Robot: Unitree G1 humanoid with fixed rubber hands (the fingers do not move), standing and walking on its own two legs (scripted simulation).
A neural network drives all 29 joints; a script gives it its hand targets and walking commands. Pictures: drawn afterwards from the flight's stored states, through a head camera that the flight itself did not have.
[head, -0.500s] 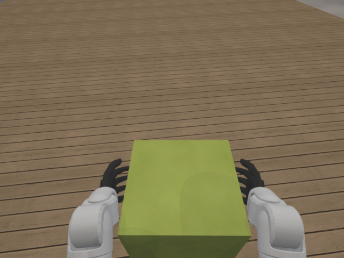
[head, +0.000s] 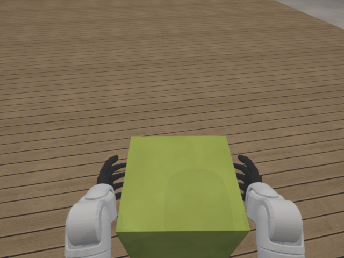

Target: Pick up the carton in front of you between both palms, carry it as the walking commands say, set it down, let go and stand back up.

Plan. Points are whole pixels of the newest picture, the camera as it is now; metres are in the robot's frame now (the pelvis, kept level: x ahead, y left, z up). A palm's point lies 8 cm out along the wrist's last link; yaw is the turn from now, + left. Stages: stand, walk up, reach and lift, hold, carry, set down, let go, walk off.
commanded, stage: carry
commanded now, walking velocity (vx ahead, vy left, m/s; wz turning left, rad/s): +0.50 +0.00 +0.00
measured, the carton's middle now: (178, 204) +0.27 +0.00 +0.02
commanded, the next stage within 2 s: none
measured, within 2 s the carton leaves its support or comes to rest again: neither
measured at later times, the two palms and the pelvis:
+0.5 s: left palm (127, 102) +0.57 +0.15 +0.09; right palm (222, 102) +0.57 -0.15 +0.09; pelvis +0.31 -0.01 -0.01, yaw +1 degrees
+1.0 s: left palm (135, 86) +0.68 +0.13 +0.08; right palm (220, 88) +0.67 -0.16 +0.08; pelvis +0.41 -0.01 -0.01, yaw -1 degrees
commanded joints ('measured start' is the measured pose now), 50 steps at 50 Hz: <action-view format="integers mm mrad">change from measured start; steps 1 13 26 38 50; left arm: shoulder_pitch -434 -409 -398 -465 -455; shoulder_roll -880 -991 -787 -902 -906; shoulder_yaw -707 -729 -687 -712 -698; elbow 7 -29 -62 -11 -7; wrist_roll -393 -442 -389 -415 -411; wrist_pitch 2 -77 2 -3 -15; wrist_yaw -248 -280 -250 -261 -265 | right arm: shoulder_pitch -424 -399 -412 -452 -470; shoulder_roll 856 989 799 916 913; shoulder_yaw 685 743 694 686 708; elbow -24 -42 -76 -18 -41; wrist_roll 385 376 381 387 391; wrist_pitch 6 -74 12 -8 -11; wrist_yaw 262 241 245 248 244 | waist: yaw -3 27 11 15 18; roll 171 -110 121 10 -27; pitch -44 -249 -253 -291 -258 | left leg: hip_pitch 59 -599 108 -77 -177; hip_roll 202 53 243 134 99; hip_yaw -47 -155 -233 -131 -98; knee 29 755 245 316 353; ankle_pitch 567 32 1155 814 725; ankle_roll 91 7 84 75 55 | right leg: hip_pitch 82 639 307 448 506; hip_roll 35 -212 -25 -67 -71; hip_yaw -57 161 -5 76 59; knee -68 -294 115 -59 -44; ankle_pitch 13 328 -146 188 409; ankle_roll -22 -112 62 44 37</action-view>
